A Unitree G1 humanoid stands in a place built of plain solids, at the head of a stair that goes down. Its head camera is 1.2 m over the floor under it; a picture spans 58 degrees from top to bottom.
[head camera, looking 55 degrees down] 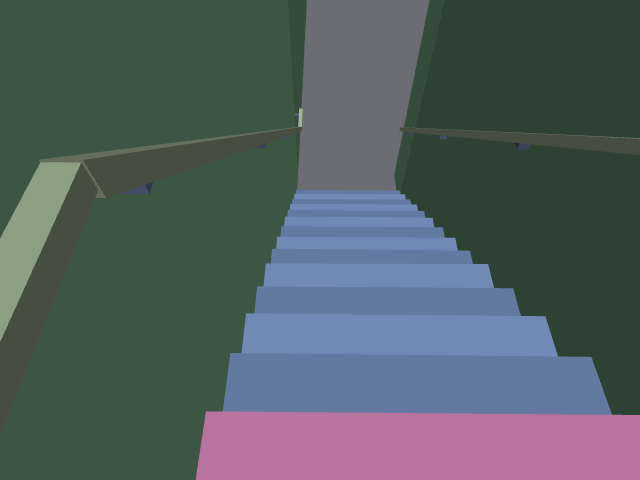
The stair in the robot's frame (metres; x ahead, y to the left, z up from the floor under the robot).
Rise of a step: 0.20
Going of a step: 0.23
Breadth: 1.20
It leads straight ahead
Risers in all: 14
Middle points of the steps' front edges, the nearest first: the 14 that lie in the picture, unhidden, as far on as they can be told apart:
0.28 -0.30 0.00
0.51 -0.30 -0.20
0.75 -0.30 -0.39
0.98 -0.30 -0.59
1.23 -0.31 -0.79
1.46 -0.31 -0.99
1.69 -0.31 -1.18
1.93 -0.31 -1.38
2.17 -0.31 -1.58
2.40 -0.32 -1.77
2.63 -0.32 -1.97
2.86 -0.32 -2.17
3.10 -0.32 -2.36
3.33 -0.32 -2.56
